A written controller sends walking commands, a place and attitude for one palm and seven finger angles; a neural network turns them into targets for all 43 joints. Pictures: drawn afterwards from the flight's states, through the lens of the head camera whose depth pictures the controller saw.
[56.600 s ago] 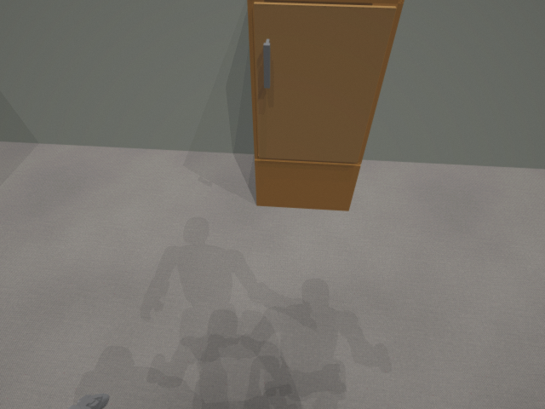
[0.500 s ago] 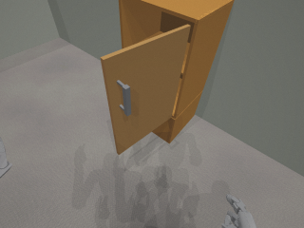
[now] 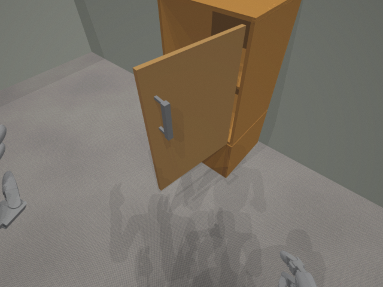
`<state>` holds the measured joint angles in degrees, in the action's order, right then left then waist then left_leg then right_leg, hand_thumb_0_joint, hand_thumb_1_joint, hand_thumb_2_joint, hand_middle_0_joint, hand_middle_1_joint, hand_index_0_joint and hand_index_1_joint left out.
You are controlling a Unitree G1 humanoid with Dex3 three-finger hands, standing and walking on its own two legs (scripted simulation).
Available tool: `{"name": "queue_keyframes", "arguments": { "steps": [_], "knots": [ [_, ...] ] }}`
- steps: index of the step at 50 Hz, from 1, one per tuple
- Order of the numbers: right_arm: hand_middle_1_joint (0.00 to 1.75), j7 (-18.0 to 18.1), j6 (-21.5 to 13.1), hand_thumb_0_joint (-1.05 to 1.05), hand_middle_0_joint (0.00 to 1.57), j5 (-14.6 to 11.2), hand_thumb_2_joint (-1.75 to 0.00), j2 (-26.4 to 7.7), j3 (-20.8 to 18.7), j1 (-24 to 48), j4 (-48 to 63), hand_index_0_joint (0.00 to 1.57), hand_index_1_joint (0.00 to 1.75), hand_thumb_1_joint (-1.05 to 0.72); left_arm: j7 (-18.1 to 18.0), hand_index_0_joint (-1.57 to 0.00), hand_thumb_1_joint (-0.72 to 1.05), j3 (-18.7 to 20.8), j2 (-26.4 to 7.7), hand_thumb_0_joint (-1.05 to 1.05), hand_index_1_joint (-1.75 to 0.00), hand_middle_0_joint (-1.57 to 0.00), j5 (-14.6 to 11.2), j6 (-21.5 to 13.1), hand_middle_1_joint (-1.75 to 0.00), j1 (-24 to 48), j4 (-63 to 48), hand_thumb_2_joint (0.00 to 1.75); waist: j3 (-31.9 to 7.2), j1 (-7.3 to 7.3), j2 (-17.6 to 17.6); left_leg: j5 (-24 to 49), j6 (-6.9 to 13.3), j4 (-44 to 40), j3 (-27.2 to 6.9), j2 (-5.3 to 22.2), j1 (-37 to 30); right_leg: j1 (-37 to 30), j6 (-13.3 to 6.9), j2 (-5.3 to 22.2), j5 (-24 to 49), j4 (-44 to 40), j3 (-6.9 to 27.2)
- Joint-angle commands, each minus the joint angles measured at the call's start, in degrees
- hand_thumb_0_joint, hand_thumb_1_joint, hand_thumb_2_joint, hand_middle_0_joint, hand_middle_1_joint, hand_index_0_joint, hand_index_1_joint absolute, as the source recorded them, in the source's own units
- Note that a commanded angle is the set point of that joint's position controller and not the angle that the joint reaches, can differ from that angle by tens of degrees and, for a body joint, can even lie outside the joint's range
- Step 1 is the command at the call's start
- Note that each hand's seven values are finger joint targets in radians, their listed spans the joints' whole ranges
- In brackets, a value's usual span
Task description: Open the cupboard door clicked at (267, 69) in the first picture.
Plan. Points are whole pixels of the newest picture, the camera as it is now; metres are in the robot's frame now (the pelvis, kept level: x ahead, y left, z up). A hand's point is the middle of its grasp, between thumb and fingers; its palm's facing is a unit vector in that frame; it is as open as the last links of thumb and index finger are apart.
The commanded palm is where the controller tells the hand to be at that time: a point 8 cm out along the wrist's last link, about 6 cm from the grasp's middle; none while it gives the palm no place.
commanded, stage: let the arm hang, fingers relaxed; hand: left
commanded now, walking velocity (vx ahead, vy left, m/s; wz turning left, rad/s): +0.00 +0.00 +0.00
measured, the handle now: (163, 118) +0.58 +0.12 +0.00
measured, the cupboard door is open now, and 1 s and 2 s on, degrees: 81 81 81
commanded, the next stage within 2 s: look to check the result in 1.12 s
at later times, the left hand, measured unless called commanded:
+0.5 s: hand out of the picture -0.04 +0.19 -0.16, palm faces +0.10 -0.97 -0.24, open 7.1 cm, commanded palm none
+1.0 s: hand out of the picture -0.03 +0.17 -0.16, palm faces +0.10 -0.98 -0.18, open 7.3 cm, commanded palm none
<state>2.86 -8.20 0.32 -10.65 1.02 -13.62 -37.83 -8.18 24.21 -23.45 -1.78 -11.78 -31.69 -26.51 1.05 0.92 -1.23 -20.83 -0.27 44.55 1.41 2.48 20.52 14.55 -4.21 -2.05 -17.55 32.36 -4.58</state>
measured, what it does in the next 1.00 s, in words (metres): stands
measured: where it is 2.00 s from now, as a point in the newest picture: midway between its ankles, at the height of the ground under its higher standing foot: outside the picture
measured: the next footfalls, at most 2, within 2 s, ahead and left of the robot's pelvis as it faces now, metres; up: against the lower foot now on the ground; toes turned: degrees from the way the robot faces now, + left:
none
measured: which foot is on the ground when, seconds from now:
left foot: down 0.00-1.00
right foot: down 0.00-1.00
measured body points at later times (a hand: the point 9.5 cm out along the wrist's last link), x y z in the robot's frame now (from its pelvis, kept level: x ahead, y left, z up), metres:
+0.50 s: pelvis -0.01 +0.00 +0.01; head +0.01 +0.00 +0.46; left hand -0.04 +0.24 -0.14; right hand +0.01 -0.23 -0.15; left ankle +0.00 +0.12 -0.73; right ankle +0.00 -0.07 -0.73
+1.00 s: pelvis -0.02 +0.01 +0.01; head -0.02 +0.00 +0.46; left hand -0.04 +0.22 -0.15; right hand -0.05 -0.18 -0.16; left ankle +0.00 +0.12 -0.73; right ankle +0.00 -0.07 -0.73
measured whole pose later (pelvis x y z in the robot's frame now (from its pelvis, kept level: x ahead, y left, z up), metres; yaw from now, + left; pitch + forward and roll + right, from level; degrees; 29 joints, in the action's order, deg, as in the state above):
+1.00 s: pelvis -0.02 +0.01 +0.01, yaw +3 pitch -2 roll +0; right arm 1.8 0.6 1.7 -5.4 0.7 -18.4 -66.4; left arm -1.9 1.0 -7.0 0.1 0.0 -15.2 66.3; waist 2.2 0.8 -0.9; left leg -10.0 0.6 23.1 3.5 0.7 10.8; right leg 9.9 -3.0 -0.4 -11.4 23.4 -6.4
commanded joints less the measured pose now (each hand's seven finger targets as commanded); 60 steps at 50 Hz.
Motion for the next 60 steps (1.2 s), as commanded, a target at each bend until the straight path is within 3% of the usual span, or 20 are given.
{"name": "queue_keyframes", "arguments": {
  "steps": [1, 2, 3, 4, 5, 6, 7, 8, 9, 10, 11, 13, 14, 15, 17, 18, 21, 32, 45, 60],
  "knots": [
    [0.30, -4.4, -1.7, 0.00, 0.20, 0.4, -0.90, -11.1, -5.5, 5.1, -5.0, 0.20, 0.30, -0.90, 5.5, -0.20, 0.90, -14.4, 2.3, 0.00, -0.30, -0.20, 5.7, 7.1, -0.30, 9.6, 32.5, 0.90, -2.0, 2.36, 3.7, -1.4, 0.9, 3.2, -0.9, 2.9, 8.9, -2.7, -4.7, 20.0, 38.9, -2.5, 6.9],
    [0.30, -3.9, 2.4, 0.00, 0.20, -0.3, -0.90, -7.1, -4.7, 0.2, -3.8, 0.20, 0.30, -0.90, 7.0, -0.20, 0.90, -15.2, 4.0, 0.00, -0.30, -0.20, 4.3, 10.6, -0.30, 7.4, 34.3, 0.90, -5.7, 1.67, 3.7, 0.8, 0.2, -2.4, -0.1, -0.1, 0.9, -1.4, -4.3, 14.6, 34.1, -1.3, 7.6],
    [0.30, -3.8, 4.8, 0.00, 0.20, 0.0, -0.90, -5.4, -3.5, -1.4, -3.3, 0.20, 0.30, -0.90, 7.4, -0.20, 0.90, -16.4, 5.8, 0.00, -0.30, -0.20, 3.6, 11.5, -0.30, 8.8, 36.5, 0.90, -4.5, 1.49, 6.1, 6.5, 0.4, -7.0, 1.3, -1.0, -1.7, 0.9, -2.3, 13.1, 26.9, -0.5, 4.2],
    [0.30, -3.8, 5.6, 0.00, 0.20, 0.5, -0.90, -6.7, -3.4, -1.7, -2.8, 0.20, 0.30, -0.90, 7.5, -0.20, 0.90, -17.8, 6.1, 0.00, -0.30, -0.20, 3.5, 11.8, -0.30, 9.9, 39.4, 0.90, -4.2, 1.21, 8.0, 17.7, 1.8, -9.8, -1.9, 0.8, -5.2, 4.7, -0.4, 12.0, 19.9, 1.8, 3.7],
    [0.30, -3.7, 5.8, 0.00, 0.20, 1.2, -0.90, -9.1, -3.8, -0.6, -2.1, 0.20, 0.30, -0.90, 7.5, -0.20, 0.90, -19.1, 6.9, 0.00, -0.30, -0.20, 3.5, 12.0, -0.30, 10.8, 42.4, 0.90, -4.6, 0.36, 6.9, 25.2, 4.8, -12.9, -10.4, 6.3, -6.5, 8.4, 1.6, 8.3, 10.7, 5.9, 2.2],
    [0.30, -3.3, 6.1, 0.00, 0.20, 2.0, -0.90, -11.3, -3.7, 1.5, -2.4, 0.20, 0.30, -0.90, 7.3, -0.20, 0.90, -19.4, 7.1, 0.00, -0.30, -0.20, 3.7, 12.1, -0.30, 10.5, 45.6, 0.90, -5.3, -0.91, 5.0, 27.6, 8.6, -15.8, -15.6, 11.8, -3.4, 5.7, 3.2, 5.6, 1.1, 8.1, 1.6],
    [0.30, -2.7, 6.2, 0.00, 0.20, 2.6, -0.90, -12.4, -3.3, 2.3, -2.1, 0.20, 0.30, -0.90, 7.3, -0.20, 0.90, -19.6, 7.1, 0.00, -0.30, -0.20, 3.5, 12.0, -0.30, 11.7, 48.0, 0.90, -5.5, -1.53, 4.7, 34.7, 10.7, -16.8, -18.6, 13.1, -1.9, 3.3, 3.8, 4.5, 1.6, 9.0, 2.5],
    [0.30, -2.1, 6.2, 0.00, 0.20, 2.8, -0.90, -12.5, -3.1, 2.5, -3.3, 0.20, 0.30, -0.90, 7.2, -0.20, 0.90, -19.4, 6.6, 0.00, -0.30, -0.20, 3.4, 11.9, -0.30, 13.6, 51.4, 0.90, -5.7, -1.40, 2.4, 42.4, 10.2, -17.1, -17.2, 12.0, -2.6, 0.7, 4.0, 4.6, 6.4, 8.5, 2.8],
    [0.30, -1.9, 6.4, 0.00, 0.20, 2.6, -0.90, -12.0, -2.8, 2.6, -5.1, 0.20, 0.30, -0.90, 7.0, -0.20, 0.90, -19.5, 5.8, 0.00, -0.30, -0.20, 3.2, 12.0, -0.30, 15.0, 55.8, 0.90, -6.2, -1.31, -1.2, 42.6, 8.7, -18.3, -14.5, 10.4, -2.6, -2.5, 3.9, 4.9, 6.9, 6.7, 3.3],
    [0.30, -1.8, 6.8, 0.00, 0.20, 2.3, -0.90, -11.2, -2.4, 4.2, -6.4, 0.20, 0.30, -0.90, 6.9, -0.20, 0.90, -19.8, 4.9, 0.00, -0.30, -0.20, 3.0, 12.0, -0.30, 15.1, 60.0, 0.90, -6.0, -2.34, -3.4, 38.9, 6.7, -18.2, -10.8, 8.1, -1.8, -5.9, 3.5, 5.7, 10.4, 2.8, 4.7],
    [0.30, -1.8, 7.2, 0.00, 0.20, 1.9, -0.90, -9.2, -2.0, 5.1, -8.1, 0.20, 0.30, -0.90, 6.9, -0.20, 0.90, -20.0, 4.3, 0.00, -0.30, -0.20, 3.0, 11.7, -0.30, 14.4, 64.3, 0.90, -5.8, -2.72, -2.1, 29.9, 4.3, -16.8, -6.9, 5.1, -1.5, -8.1, 2.9, 7.5, 16.1, -2.2, 7.2],
    [0.30, -1.5, 8.0, 0.00, 0.20, 1.1, -0.90, -6.3, -1.7, 2.9, -11.8, 0.20, 0.30, -0.90, 6.9, -0.20, 0.90, -20.9, 3.2, 0.00, -0.30, -0.20, 2.8, 10.8, -0.30, 15.4, 71.7, 0.90, -6.1, -0.59, 3.6, 15.5, 0.8, -14.6, -1.3, 0.3, -6.8, -5.9, 0.0, 12.9, 24.2, -8.6, 11.6],
    [0.30, -1.5, 8.3, 0.00, 0.20, 0.9, -0.90, -5.4, -1.6, 1.7, -13.7, 0.20, 0.30, -0.90, 6.9, -0.20, 0.90, -21.2, 3.1, 0.00, -0.30, -0.20, 2.6, 10.6, -0.30, 16.5, 74.4, 0.90, -5.5, 0.24, 3.3, 12.2, 0.5, -15.2, -0.7, -0.2, -9.0, -4.4, -0.5, 13.5, 23.2, -10.5, 11.6],
    [0.30, -1.4, 8.7, 0.00, 0.20, 0.8, -0.90, -5.1, -1.6, 0.7, -15.1, 0.20, 0.30, -0.90, 6.7, -0.20, 0.90, -21.5, 3.4, 0.00, -0.30, -0.20, 2.5, 10.7, -0.30, 17.3, 76.5, 0.90, -4.3, 0.76, 3.6, 11.9, 0.7, -16.4, -0.8, 0.0, -10.3, -3.1, 0.2, 12.4, 19.2, -12.0, 10.1],
    [0.30, -1.3, 9.0, 0.00, 0.20, 1.3, -0.90, -3.7, -1.8, 0.3, -17.6, 0.20, 0.30, -0.90, 6.6, -0.20, 0.90, -21.3, 6.0, 0.00, -0.30, -0.20, 2.5, 10.9, -0.30, 17.0, 79.5, 0.90, -2.5, 0.41, -5.5, 12.9, 1.3, -19.4, -1.7, 1.7, -10.7, -2.4, 1.4, 10.5, 11.9, -13.2, 7.8],
    [0.30, -1.2, 8.9, 0.00, 0.20, 1.3, -0.90, -3.6, -1.6, 0.2, -18.7, 0.20, 0.30, -0.90, 6.6, -0.20, 0.90, -21.6, 6.4, 0.00, -0.30, -0.20, 2.4, 11.0, -0.30, 16.8, 81.1, 0.90, -1.9, 0.03, -6.4, 12.8, 1.6, -21.1, -2.8, 2.4, -9.8, -3.5, 1.6, 9.5, 9.7, -13.9, 7.5],
    [0.30, -1.1, 9.0, 0.00, 0.20, 1.0, -0.90, -4.1, -1.8, -1.2, -21.4, 0.20, 0.30, -0.90, 6.6, -0.20, 0.90, -22.3, 7.0, 0.00, -0.30, -0.20, 2.3, 11.0, -0.30, 16.1, 85.4, 0.90, -0.5, -0.11, 0.1, 11.5, 1.7, -22.9, -3.1, 3.0, -9.7, -4.2, 1.4, 9.2, 6.1, -16.3, 6.3],
    [0.30, -0.9, 8.9, 0.00, 0.20, 1.1, -0.90, -2.1, -1.1, -6.1, -27.1, 0.20, 0.30, -0.90, 6.1, -0.20, 0.90, -22.9, 8.4, 0.00, -0.30, -0.20, 2.0, 11.2, -0.30, 13.7, 92.0, 0.90, 3.4, -0.46, 2.9, 10.1, 1.8, -25.5, -2.7, 2.6, -9.3, -2.9, 1.1, 9.1, 0.3, -18.2, 5.9],
    [0.30, -0.6, 8.6, 0.00, 0.20, 1.2, -0.90, 0.4, -1.3, -8.7, -27.9, 0.20, 0.30, -0.90, 5.7, -0.20, 0.90, -22.6, 10.6, 0.00, -0.30, -0.20, 2.1, 11.2, -0.30, 12.5, 92.2, 0.90, 6.5, -0.84, 0.4, 8.6, 1.7, -26.5, -2.7, 2.6, -6.3, -1.8, 1.1, 8.6, 0.8, -16.4, 5.3],
    [0.30, -0.7, 8.4, 0.00, 0.20, 1.1, -0.90, -0.1, -1.8, -8.2, -27.1, 0.20, 0.30, -0.90, 5.9, -0.20, 0.90, -22.4, 10.7, 0.00, -0.30, -0.20, 2.3, 11.0, -0.30, 12.0, 91.6, 0.90, 5.1, -0.56, 0.2, 6.7, 2.1, -27.1, -3.5, 2.9, -7.0, -0.8, 1.2, 8.4, 0.5, -15.6, 5.5]
  ]
}}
